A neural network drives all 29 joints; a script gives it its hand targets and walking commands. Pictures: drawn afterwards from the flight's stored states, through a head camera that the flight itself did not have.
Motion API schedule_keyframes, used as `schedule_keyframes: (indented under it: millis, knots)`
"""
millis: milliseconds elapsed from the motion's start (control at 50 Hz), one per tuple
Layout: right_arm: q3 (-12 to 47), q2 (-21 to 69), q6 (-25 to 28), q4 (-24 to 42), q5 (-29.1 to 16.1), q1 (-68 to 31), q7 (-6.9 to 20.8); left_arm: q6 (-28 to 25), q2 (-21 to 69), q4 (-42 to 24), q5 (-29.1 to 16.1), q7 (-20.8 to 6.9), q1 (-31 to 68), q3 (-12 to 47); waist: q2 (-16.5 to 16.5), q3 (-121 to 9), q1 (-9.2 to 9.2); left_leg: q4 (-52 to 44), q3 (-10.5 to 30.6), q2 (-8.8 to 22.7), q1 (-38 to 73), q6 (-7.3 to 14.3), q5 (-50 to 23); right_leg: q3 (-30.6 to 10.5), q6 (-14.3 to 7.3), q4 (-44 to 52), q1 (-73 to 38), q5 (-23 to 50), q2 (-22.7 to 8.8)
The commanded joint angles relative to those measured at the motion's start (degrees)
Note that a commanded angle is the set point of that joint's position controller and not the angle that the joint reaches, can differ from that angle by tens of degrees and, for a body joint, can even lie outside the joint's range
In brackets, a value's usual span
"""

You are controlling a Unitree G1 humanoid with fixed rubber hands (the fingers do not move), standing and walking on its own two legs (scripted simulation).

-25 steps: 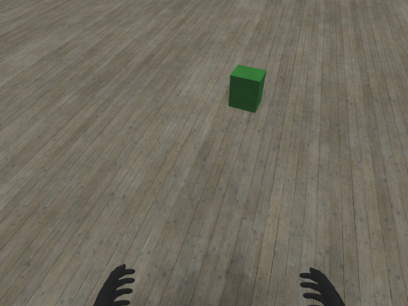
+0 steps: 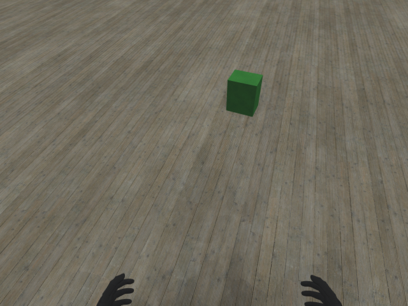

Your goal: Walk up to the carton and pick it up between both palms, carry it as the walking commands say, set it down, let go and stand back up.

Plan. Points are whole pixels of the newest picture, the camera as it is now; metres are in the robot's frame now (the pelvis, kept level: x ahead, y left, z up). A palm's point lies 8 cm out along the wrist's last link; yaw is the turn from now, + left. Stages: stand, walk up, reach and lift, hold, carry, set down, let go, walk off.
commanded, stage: stand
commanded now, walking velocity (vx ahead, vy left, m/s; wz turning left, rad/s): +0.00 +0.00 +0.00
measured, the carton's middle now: (243, 93) +1.62 -0.26 -0.62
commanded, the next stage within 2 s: walk up in 1.60 s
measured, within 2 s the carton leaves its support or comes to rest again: neither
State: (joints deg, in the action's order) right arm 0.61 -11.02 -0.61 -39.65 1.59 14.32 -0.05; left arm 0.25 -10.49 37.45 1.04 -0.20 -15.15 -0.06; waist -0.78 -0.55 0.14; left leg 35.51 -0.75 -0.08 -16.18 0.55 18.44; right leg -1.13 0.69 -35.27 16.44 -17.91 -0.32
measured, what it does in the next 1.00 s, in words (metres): stands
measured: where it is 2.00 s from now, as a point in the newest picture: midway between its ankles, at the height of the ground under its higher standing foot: outside the picture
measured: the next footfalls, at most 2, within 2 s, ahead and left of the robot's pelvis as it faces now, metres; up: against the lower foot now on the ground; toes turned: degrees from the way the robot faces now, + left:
none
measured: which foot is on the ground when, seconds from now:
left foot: down 0.00-1.00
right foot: down 0.00-1.00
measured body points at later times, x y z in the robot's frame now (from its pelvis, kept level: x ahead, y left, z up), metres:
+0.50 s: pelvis +0.00 +0.00 +0.00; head +0.00 -0.01 +0.45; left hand +0.09 +0.23 -0.12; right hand +0.11 -0.23 -0.12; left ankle +0.01 +0.11 -0.73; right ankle +0.01 -0.13 -0.73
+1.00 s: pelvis +0.00 -0.01 +0.01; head +0.00 -0.01 +0.46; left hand +0.06 +0.24 -0.12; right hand +0.05 -0.25 -0.14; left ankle +0.01 +0.11 -0.73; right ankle +0.01 -0.13 -0.73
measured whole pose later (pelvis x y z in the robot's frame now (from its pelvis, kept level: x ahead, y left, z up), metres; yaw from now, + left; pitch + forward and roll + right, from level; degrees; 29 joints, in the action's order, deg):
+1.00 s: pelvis +0.00 -0.01 +0.01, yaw +0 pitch -2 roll +0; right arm -0.3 -11.7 0.6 -53.2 0.8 17.5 -1.4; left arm -0.1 -11.0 49.9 0.7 1.4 -17.4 -1.0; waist -1.2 0.6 0.1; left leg 29.3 -0.2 0.3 -12.3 0.0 15.5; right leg -0.5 0.0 -29.0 12.4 -15.1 0.0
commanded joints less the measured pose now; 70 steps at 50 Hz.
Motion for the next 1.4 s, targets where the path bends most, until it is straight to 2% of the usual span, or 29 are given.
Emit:
schedule_keyframes:
  millis: [0, 100, 120, 220, 260, 280, 320, 340, 360, 440, 500, 540, 580, 620, 640, 740, 800, 820, 860, 920, 940, 980, 1000, 1020, 1080, 1180, 1240, 1300, 1380]
  knots:
    - [-1.3, -5.1, 1.2, 3.9, -0.2, -1.9, -0.4, -1.2, -4.3, -3.6, 0.6, 0.8, -1.3, -0.8, 1.5, -1.9, 0.48, -4.5, 1.5, 1.4, 0.8, 0.4, -5.8, -2.8, -2.4, 6.2, 0.7, 6.3, -2.5]
    - [-1.2, -3.7, 0.8, 1.3, -0.4, 1.7, -0.4, -0.6, -3.7, -3.9, 0.2, 0.7, 1.6, -1.2, 1.7, 2.1, 1.32, -9.3, 5.2, 3.3, -2.6, 1.5, -2.9, -2.4, -2.5, 6.1, 2.1, 4.9, -2.1]
    - [-1.5, -6.2, 0.9, 1.8, -0.1, -1.0, 0.1, -0.5, -6.6, -3.5, 0.3, 0.9, -1.2, -1.9, 4.1, 1.2, -1.95, -9.9, 7.1, 4.1, -6.6, 1.5, -4.6, -1.9, -1.8, 5.8, -2.8, 6.0, -1.8]
    - [-1.0, -3.6, 0.8, 2.1, -0.2, -1.8, -0.6, -1.0, -6.0, -3.4, 0.8, 1.0, 1.2, -1.9, -4.7, 0.0, -0.19, -9.1, 4.1, 2.6, -0.6, 0.9, -1.0, -2.9, -2.3, 7.6, 2.0, 4.2, -2.4]
    - [-1.7, -6.1, 0.9, 1.8, 0.2, 0.7, -1.0, -0.5, -5.1, -1.1, 0.6, 1.2, -1.4, -1.6, -0.2, 1.3, 0.46, -13.0, 6.7, 4.8, -4.1, 1.9, 6.4, 0.2, -1.7, 5.8, 1.1, 4.6, -0.2]
    - [-1.6, -6.8, 1.1, 1.3, -0.1, -0.6, -0.8, -1.3, -1.5, -0.9, -0.9, 0.4, -5.3, -1.2, -4.2, -2.3, -3.10, -11.9, 6.8, 4.5, -3.5, 2.1, 0.4, -1.3, -1.8, 6.0, -3.6, 6.2, -0.7]
    - [-1.4, -4.0, 1.1, 1.5, -0.8, -0.5, -0.7, -1.9, -5.1, -1.5, 0.8, 0.4, 0.6, -2.0, 5.1, 1.8, 0.92, -5.7, 2.4, 2.3, 1.1, 1.0, -7.5, -5.8, -3.4, 9.6, 5.6, 6.2, -4.3]
    - [-1.1, -2.2, 0.6, 0.6, -0.2, 0.6, -0.5, -1.2, -3.6, -1.3, 0.8, 0.4, -0.1, -1.1, -0.6, 3.6, 0.71, -8.2, 3.9, 3.1, -1.9, 1.3, -2.0, -2.7, -2.9, 8.6, 3.8, 5.0, -1.3]
    - [-1.6, -3.7, 0.7, 1.5, -0.6, -0.3, -0.1, -0.6, -5.8, 0.1, 0.4, 0.4, -4.0, -1.8, 0.4, 1.9, -0.90, -11.2, 5.8, 3.4, -4.4, 2.3, 3.3, -1.8, -2.5, 7.1, 1.6, 1.9, -0.4]
    - [-1.7, -3.7, 1.8, 0.4, -0.2, -0.4, -0.5, -1.4, -6.6, -0.5, -0.6, 0.8, -0.8, -2.1, -3.5, -2.0, 0.51, -8.1, 4.0, 2.9, 0.3, 1.8, -9.2, -3.0, -3.1, 6.1, -1.0, 11.3, -2.3]
    - [-1.4, -5.3, 1.1, -1.3, 0.2, -1.8, -1.0, -1.3, -4.0, 1.1, 0.0, 0.7, -2.9, -1.8, 2.0, 3.9, -2.10, -9.3, 5.3, 4.2, -3.5, 1.8, -8.4, -1.9, -2.2, 6.8, 0.8, 7.2, -2.1]
    - [-2.0, -4.4, 0.0, -1.7, -0.5, 0.8, -0.9, -1.4, -3.2, 2.9, 0.1, 1.2, -7.0, -1.4, 4.9, 0.3, -0.59, -8.6, 3.7, 2.7, -0.8, 1.3, -2.2, -3.4, -3.0, 9.3, 0.6, 3.0, -3.0]
    - [-1.5, -3.8, 0.4, -3.6, -0.4, 2.0, -1.2, -1.2, -4.4, 1.9, 0.5, 0.7, -3.3, -1.6, -1.9, 4.0, -0.24, -9.8, 4.8, 3.8, -1.3, 1.5, -5.2, -3.6, -2.9, 8.8, 2.3, 7.1, -2.6]
    - [-1.8, -4.3, 1.0, -4.2, -0.1, 2.4, -1.0, -0.5, -4.8, 3.7, -0.3, 2.0, -5.3, -2.2, 4.9, 0.5, -0.71, -7.5, 2.7, 2.4, 1.7, 0.8, -7.3, -5.9, -3.5, 11.2, 0.6, 7.3, -5.1]
    - [-1.5, -3.4, 1.3, -5.0, -1.0, 3.0, -1.3, -1.3, -7.8, 1.6, 0.1, 1.7, -1.9, -2.4, -1.2, -2.7, 0.91, -6.5, 1.9, 2.4, 7.4, 0.4, -9.8, -7.8, -4.6, 12.1, 3.2, 6.3, -5.9]
    - [-3.1, -8.6, 1.5, -5.8, -0.1, 3.4, -1.4, -1.4, -4.5, 5.8, -1.1, 1.9, -4.3, -1.8, 5.9, 0.3, 0.31, -7.9, 4.2, 4.5, 3.1, 0.5, -17.0, -1.8, -2.2, 7.9, -2.9, 14.6, -2.4]
    - [-2.3, -7.8, 1.5, -6.7, -0.5, 0.9, -1.3, 0.7, -7.4, 7.7, -0.3, 2.5, -3.9, -3.0, -1.6, 8.6, -0.57, -14.6, 7.0, 5.4, -5.4, 1.7, -4.8, -1.4, -2.4, 8.9, -3.7, 9.8, -2.6]
    - [-1.3, -3.2, 1.3, -7.1, -0.5, -1.5, -1.2, 1.1, -5.3, 7.1, -0.5, 2.3, -4.9, -2.3, -4.7, 4.9, -3.37, -15.7, 6.6, 4.7, -7.4, 1.3, -2.0, -2.1, -2.3, 8.3, -6.9, 7.1, -1.5]
    - [-1.7, -1.8, 1.0, -7.9, -0.7, 0.6, -1.0, -0.1, -6.5, 8.4, 0.0, 2.4, -5.3, -2.1, 0.1, 3.9, 0.37, -10.8, 3.8, 2.1, 1.0, 0.9, -8.3, -6.1, -4.0, 12.1, -2.9, 10.5, -5.7]
    - [-1.8, -5.4, 1.9, -12.7, -0.9, 7.4, -1.9, -1.0, -7.0, 8.9, -0.5, 2.1, -3.4, -2.6, -3.9, -0.9, -0.04, -9.6, 4.7, 4.0, 4.9, 1.1, -13.4, -3.9, -3.5, 10.7, -5.1, 13.6, -3.6]
    - [-1.3, -4.9, 2.4, -12.8, -1.1, 7.1, -1.6, -1.0, -6.8, 11.1, -0.4, 1.6, -5.1, -2.6, 0.8, -4.6, 0.11, -11.1, 6.4, 6.1, 6.3, 2.1, -17.7, -2.2, -3.3, 8.9, -8.2, 14.8, -2.3]
    - [-2.7, -8.5, 1.0, -11.8, -0.2, 0.3, -1.9, -1.2, -5.2, 11.0, -0.2, 1.4, -3.3, -2.1, -1.4, 4.2, -1.61, -11.6, 4.4, 3.6, 0.5, 1.7, -6.6, -3.0, -3.0, 11.8, -1.9, 6.3, -2.8]
    - [-2.7, -7.6, 0.6, -12.0, -0.6, 2.1, -1.5, -1.0, -3.2, 12.1, 0.2, 1.8, -1.2, -1.4, 3.1, 6.5, 1.18, -13.2, 4.7, 4.1, 0.1, 1.5, -4.4, -4.6, -3.4, 13.1, -1.3, 6.3, -3.6]
    - [-1.9, -4.2, 0.4, -13.2, -1.3, 3.8, -1.6, -0.2, -5.7, 10.6, -0.5, 1.4, -1.1, -1.8, -2.6, 3.8, 1.15, -15.3, 6.5, 5.0, 1.1, 1.7, 0.2, -2.9, -2.9, 13.0, -1.0, 4.3, -2.2]
    - [-0.8, -1.2, 0.4, -16.0, -1.0, 5.4, -1.5, 0.0, -1.1, 14.5, -0.1, 2.1, -5.7, -0.8, 4.0, 5.9, -0.39, -12.6, 4.3, 3.5, 1.4, 0.8, -7.0, -4.8, -3.1, 14.7, -2.0, 5.1, -4.1]
    - [-1.5, -1.7, 1.5, -18.6, -0.8, 7.0, -1.1, -1.6, -6.8, 15.7, 0.0, 2.1, -2.9, -2.2, 1.6, -0.3, 1.60, -12.1, 4.1, 4.4, 6.3, 1.3, -10.6, -3.4, -3.7, 14.2, -5.2, 8.7, -3.4]
    - [-1.2, -2.8, 0.8, -20.0, -0.4, 4.4, -2.0, -0.8, -6.0, 16.6, -0.8, 1.8, -2.9, -1.9, -1.5, 5.7, -0.36, -14.2, 3.6, 3.4, 0.2, 0.8, -5.4, -4.2, -3.1, 15.3, -2.8, 2.9, -3.7]
    - [-1.5, -4.2, 0.7, -21.0, -1.3, 5.9, -1.7, -1.0, -3.0, 19.7, -0.7, 1.6, -3.7, -1.2, 3.5, 3.8, 0.05, -14.5, 4.4, 4.1, 3.1, 0.3, -8.8, -3.6, -2.9, 13.1, -4.8, 9.0, -3.8]
    - [-1.6, -5.9, 1.4, -23.8, -0.9, 7.2, -2.8, -1.0, -4.0, 19.8, -0.1, 2.3, -3.8, -1.5, -2.5, 6.6, -0.97, -17.5, 5.9, 4.8, 1.1, 1.0, -9.4, -2.6, -2.9, 13.4, -6.7, 10.3, -4.3]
